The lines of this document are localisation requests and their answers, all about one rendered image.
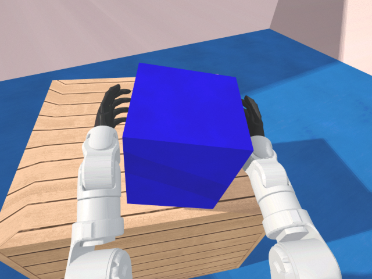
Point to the carton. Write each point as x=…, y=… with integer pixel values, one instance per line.
x=185, y=138

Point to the robot left upper arm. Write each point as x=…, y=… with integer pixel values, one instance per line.
x=101, y=264

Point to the pedestal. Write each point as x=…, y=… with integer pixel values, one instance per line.
x=163, y=242

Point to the right robot hand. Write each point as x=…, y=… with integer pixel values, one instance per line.
x=253, y=117

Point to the robot left forearm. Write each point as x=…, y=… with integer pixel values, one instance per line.
x=99, y=219

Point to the left robot hand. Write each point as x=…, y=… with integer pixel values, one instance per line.
x=106, y=113

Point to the robot right upper arm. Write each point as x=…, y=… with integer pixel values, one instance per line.
x=302, y=259

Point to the robot right forearm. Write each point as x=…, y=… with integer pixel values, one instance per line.
x=284, y=219

